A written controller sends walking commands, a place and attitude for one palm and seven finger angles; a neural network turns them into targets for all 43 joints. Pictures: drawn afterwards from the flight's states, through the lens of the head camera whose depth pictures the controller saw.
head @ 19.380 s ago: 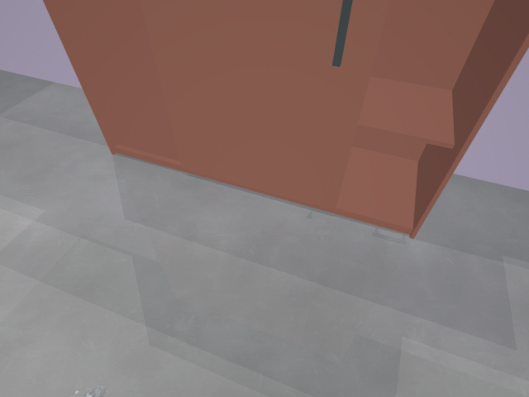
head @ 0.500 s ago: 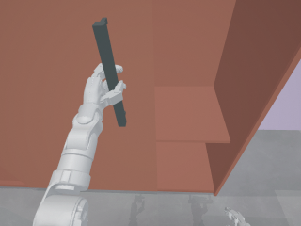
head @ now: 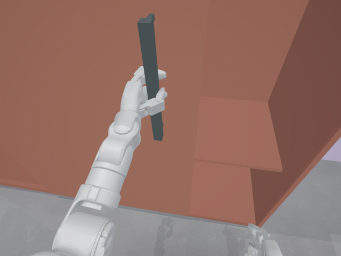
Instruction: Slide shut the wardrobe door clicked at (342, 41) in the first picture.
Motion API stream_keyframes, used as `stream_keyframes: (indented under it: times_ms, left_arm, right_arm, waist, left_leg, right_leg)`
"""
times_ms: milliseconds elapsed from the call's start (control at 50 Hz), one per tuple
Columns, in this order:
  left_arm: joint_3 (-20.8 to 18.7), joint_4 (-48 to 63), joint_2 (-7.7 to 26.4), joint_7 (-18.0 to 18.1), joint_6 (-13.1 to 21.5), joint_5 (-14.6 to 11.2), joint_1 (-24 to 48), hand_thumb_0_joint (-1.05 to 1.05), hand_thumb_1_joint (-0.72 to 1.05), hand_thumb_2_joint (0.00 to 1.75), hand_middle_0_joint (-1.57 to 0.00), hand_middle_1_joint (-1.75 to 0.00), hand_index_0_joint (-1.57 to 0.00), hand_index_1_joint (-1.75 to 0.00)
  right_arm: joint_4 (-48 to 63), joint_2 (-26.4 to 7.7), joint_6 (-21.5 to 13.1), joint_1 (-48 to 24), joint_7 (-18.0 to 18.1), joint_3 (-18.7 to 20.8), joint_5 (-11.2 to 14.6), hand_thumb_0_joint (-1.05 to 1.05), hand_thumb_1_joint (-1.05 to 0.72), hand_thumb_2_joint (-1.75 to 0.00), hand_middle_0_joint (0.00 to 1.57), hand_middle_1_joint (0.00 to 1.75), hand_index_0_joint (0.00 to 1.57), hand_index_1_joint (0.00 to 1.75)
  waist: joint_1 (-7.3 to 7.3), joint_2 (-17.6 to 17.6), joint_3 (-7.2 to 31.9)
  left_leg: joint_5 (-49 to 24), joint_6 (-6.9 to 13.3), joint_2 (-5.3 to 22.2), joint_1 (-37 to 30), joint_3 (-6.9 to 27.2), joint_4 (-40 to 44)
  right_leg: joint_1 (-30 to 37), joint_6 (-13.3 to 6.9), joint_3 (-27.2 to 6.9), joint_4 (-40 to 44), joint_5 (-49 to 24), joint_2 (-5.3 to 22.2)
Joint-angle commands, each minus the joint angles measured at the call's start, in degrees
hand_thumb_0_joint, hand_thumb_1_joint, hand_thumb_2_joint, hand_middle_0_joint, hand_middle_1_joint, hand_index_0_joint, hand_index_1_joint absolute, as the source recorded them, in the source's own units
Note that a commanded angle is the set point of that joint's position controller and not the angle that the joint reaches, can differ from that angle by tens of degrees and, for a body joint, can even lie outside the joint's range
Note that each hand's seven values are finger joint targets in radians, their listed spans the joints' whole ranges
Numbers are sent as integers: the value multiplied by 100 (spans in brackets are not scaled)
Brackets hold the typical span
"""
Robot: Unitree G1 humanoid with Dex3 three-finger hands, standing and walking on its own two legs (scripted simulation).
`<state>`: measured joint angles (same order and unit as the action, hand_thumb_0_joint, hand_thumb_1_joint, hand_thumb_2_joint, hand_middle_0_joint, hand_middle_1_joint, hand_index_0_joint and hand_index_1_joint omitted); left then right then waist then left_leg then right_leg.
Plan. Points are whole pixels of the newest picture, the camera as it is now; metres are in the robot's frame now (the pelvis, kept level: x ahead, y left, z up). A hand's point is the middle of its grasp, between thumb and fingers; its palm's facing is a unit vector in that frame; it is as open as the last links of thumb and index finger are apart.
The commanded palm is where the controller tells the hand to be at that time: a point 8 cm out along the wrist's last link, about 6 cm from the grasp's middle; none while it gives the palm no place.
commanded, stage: tug the door sideways, standing still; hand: left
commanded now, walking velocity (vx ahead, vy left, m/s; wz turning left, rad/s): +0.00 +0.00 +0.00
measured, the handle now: (155, 88) +0.46 +0.08 +0.17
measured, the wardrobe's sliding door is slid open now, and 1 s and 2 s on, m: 0.36 0.33 0.20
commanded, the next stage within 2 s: step sideways, sliding the door along in 0.52 s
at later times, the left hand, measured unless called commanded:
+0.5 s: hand (166, 103) +0.40 +0.04 +0.18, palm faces -0.04 -1.00 -0.06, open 6.3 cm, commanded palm +0.38 +0.04 +0.17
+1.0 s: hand (174, 104) +0.41 +0.03 +0.17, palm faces -0.01 -0.99 -0.14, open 6.4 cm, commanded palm +0.39 +0.04 +0.18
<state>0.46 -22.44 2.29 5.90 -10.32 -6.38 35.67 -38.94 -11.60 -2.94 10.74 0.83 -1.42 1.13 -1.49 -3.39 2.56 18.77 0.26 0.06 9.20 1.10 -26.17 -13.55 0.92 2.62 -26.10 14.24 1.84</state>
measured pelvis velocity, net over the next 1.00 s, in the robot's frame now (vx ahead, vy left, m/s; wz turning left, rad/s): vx -0.03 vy -0.05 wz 0.00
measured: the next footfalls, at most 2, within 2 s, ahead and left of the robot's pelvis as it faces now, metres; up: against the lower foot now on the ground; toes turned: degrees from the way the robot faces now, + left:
right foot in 1.34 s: +0.09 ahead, -0.27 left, +0.00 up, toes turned +1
left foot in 1.50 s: +0.03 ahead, +0.03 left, +0.00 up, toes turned +12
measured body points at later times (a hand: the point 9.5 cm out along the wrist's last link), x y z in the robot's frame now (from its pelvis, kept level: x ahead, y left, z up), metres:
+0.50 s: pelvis -0.02 +0.00 +0.00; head -0.01 -0.02 +0.45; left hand +0.40 +0.10 +0.18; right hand +0.09 -0.22 -0.13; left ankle -0.06 +0.12 -0.74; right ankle -0.01 -0.13 -0.74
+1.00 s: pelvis -0.03 -0.05 -0.02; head +0.02 -0.08 +0.43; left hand +0.40 +0.08 +0.18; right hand +0.11 -0.28 -0.15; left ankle -0.06 +0.11 -0.73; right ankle -0.01 -0.13 -0.74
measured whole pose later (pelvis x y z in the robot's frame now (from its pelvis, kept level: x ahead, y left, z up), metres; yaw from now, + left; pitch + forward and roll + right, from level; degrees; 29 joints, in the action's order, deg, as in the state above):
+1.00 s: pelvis -0.03 -0.05 -0.02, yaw +0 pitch -2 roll -1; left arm 0.6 -26.9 9.2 5.7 4.3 -4.9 41.3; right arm -38.7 -11.6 0.9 10.8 3.1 0.8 2.1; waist -0.4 -4.8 -8.4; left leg 21.1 -1.4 5.3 15.3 1.4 -44.6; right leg -15.7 -4.0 4.9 -36.5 18.5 -2.8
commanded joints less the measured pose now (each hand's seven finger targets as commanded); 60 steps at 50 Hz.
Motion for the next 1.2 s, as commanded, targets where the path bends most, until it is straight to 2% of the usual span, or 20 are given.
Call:
stream_keyframes:
  times_ms: [0, 140, 580, 600, 620, 640, 660, 760, 820, 860, 900, 940, 960, 980, 1020, 1060, 1080, 1100, 1140, 1180]
  left_arm:
    - [1008, 1267, -670, -379, 701, -4, 3276, 0, 90, 90, -45, -140, -45, -140]
    - [1416, 1022, -1100, -293, 1053, -38, 3904, 0, 90, 90, -45, -140, -45, -140]
    - [1354, 438, -1140, -184, 1467, -49, 4281, 0, 90, 90, -45, -140, -45, -140]
    - [1122, 369, -837, -137, 1485, -33, 4590, 0, 90, 90, -45, -140, -45, -140]
    - [-865, 873, 2549, 26, 1918, 474, 4851, 0, 90, 90, -45, -140, -45, -140]
    - [-184, 617, 1540, -104, 2023, 464, 4480, 0, 90, 90, -45, -140, -45, -140]
    - [107, 644, 1102, -212, 2091, 416, 4220, 0, 90, 90, -45, -140, -45, -140]
    - [245, 812, 977, -313, 2197, 359, 3953, 0, 90, 90, -45, -140, -45, -140]
    - [352, 950, 885, -300, 2133, 299, 3962, 0, 90, 90, -45, -140, -45, -140]
    - [470, 1103, 758, -289, 2121, 281, 3966, 0, 90, 90, -45, -140, -45, -140]
    - [468, 1192, 817, -264, 2084, 310, 3863, 0, 90, 90, -45, -140, -45, -140]
    - [442, 1493, 860, -243, 2070, 354, 3925, 0, 90, 90, -45, -140, -45, -140]
    - [398, 1513, 841, -254, 2089, 368, 3933, 0, 90, 90, -45, -140, -45, -140]
    - [452, 1461, 733, -279, 2143, 382, 3852, 0, 90, 90, -45, -140, -45, -140]
    - [939, 1936, 237, -301, 2194, 418, 4036, 0, 90, 90, -45, -140, -45, -140]
    - [1200, 2355, 83, -281, 2299, 337, 4161, 0, 90, 90, -45, -140, -45, -140]
    - [1433, 2475, -158, -342, 2320, 214, 4143, 0, 90, 90, -45, -140, -45, -140]
    - [1604, 2298, -369, -388, 2282, 199, 4051, 0, 90, 90, -45, -140, -45, -140]
    - [1551, 2685, -276, -432, 2296, 228, 4163, 0, 90, 90, -45, -140, -45, -140]
    - [1513, 2781, -178, -407, 2321, 286, 4210, 0, 90, 90, -45, -140, -45, -140]
  right_arm:
    - [645, -553, -281, -189, -2, 210, 12, 0, -90, -90, 20, 30, 20, 30]
    - [498, -544, -450, -91, -77, 232, 21, 0, -90, -90, 20, 30, 20, 30]
    - [284, -596, -827, 148, -152, 265, 15, 0, -90, -90, 20, 30, 20, 30]
    - [234, -633, -810, 155, -113, 266, 13, 0, -90, -90, 20, 30, 20, 30]
    - [400, -929, -661, 51, 87, 377, -22, 0, -90, -90, 20, 30, 20, 30]
    - [371, -716, -541, -153, 145, 315, -23, 0, -90, -90, 20, 30, 20, 30]
    - [492, -665, -501, -235, 189, 323, -11, 0, -90, -90, 20, 30, 20, 30]
    - [791, -664, -244, -285, 297, 426, 5, 0, -90, -90, 20, 30, 20, 30]
    - [873, -677, -89, -318, 310, 425, 18, 0, -90, -90, 20, 30, 20, 30]
    - [933, -660, 6, -404, 280, 417, 29, 0, -90, -90, 20, 30, 20, 30]
    - [962, -676, 84, -463, 261, 445, 83, 0, -90, -90, 20, 30, 20, 30]
    - [965, -575, 138, -391, 250, 478, 137, 0, -90, -90, 20, 30, 20, 30]
    - [943, -527, 94, -648, 267, 506, 132, 0, -90, -90, 20, 30, 20, 30]
    - [884, -394, 56, -751, 269, 482, 109, 0, -90, -90, 20, 30, 20, 30]
    - [830, -333, 3, -772, 272, 357, 42, 0, -90, -90, 20, 30, 20, 30]
    - [802, -450, 22, -627, 266, 439, 41, 0, -90, -90, 20, 30, 20, 30]
    - [930, -670, 41, -609, 164, 594, 23, 0, -90, -90, 20, 30, 20, 30]
    - [1039, -692, 181, -703, -62, 569, 121, 0, -90, -90, 20, 30, 20, 30]
    - [1117, -551, 225, -764, -159, 553, 96, 0, -90, -90, 20, 30, 20, 30]
    - [1159, -637, 223, -829, -204, 570, 110, 0, -90, -90, 20, 30, 20, 30]
  waist:
    - [556, 356, 1964]
    - [668, 318, 2008]
    - [685, 444, 1982]
    - [691, 474, 1970]
    - [256, 569, 1614]
    - [381, 819, 1491]
    - [363, 849, 1478]
    - [465, 78, 1688]
    - [501, -343, 1391]
    - [479, -324, 1199]
    - [427, -1, 1252]
    - [417, 1583, 1556]
    - [328, 2030, 1391]
    - [195, 1853, 1186]
    - [393, 1103, 1197]
    - [657, 439, 1773]
    - [665, -921, 1994]
    - [449, -923, 2073]
    - [559, -402, 1584]
    - [560, -331, 1538]
  left_leg:
    - [-3647, 18, 61, -1051, -28, -163]
    - [-3425, -65, 114, -1141, 161, -189]
    - [-2602, -26, -7, -724, 68, -166]
    - [-2489, -10, -25, -644, 44, -163]
    - [-2061, 189, 239, 72, -10, -64]
    - [-1680, 209, 244, 36, 2, 55]
    - [-1702, 224, 360, -73, 11, 57]
    - [-2156, 520, 1097, -868, 482, -304]
    - [-2366, 802, 1551, -1096, 1043, -305]
    - [-2766, 807, 1621, -1018, 973, -551]
    - [-2705, 531, 1301, -445, 395, -1077]
    - [-2034, 73, 446, 476, -396, -2458]
    - [101, -68, 94, 1241, -322, -2960]
    - [1167, -13, 150, 1605, -173, -2992]
    - [743, 51, 324, 1131, -102, -1543]
    - [-2264, 250, 929, -1243, 45, 120]
    - [-4758, 922, 2259, -2546, 1579, -34]
    - [-4679, 1187, 2797, -2754, 1962, -69]
    - [-4576, 1337, 2687, -2692, 1643, -525]
    - [-4292, 1087, 2466, -2168, 1078, -670]
  right_leg:
    - [421, -258, 164, -152, -2821, -274]
    - [44, -273, 206, -206, -2334, -312]
    - [-58, -261, 189, -251, -2104, -323]
    - [-13, -255, 168, -218, -2073, -314]
    - [389, -114, -238, 21, -1493, 51]
    - [508, -99, -230, 14, -1383, 102]
    - [469, -93, -175, -57, -1294, 81]
    - [-330, -127, -92, -992, -756, -114]
    - [-841, -207, -68, -1429, 393, -302]
    - [-639, -304, -122, -1134, 528, -310]
    - [249, -395, -201, -532, -418, -198]
    - [1463, -869, -1177, 141, -2583, 636]
    - [1864, -1292, -1669, 102, -4090, 1090]
    - [1863, -1255, -1614, -36, -4420, 1277]
    - [1630, -1078, -1158, -494, -4620, 1140]
    - [47, -476, -352, -1729, -3300, 612]
    - [-1626, -96, -297, -2984, -373, -50]
    - [-1917, -239, -763, -3897, 1531, -72]
    - [-2527, -278, -986, -3750, 1537, 174]
    - [-1837, -304, -722, -2871, 1388, 175]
